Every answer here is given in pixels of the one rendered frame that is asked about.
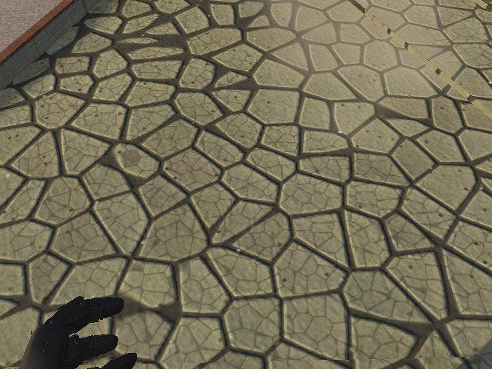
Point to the robot left hand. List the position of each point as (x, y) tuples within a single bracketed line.
[(50, 346)]

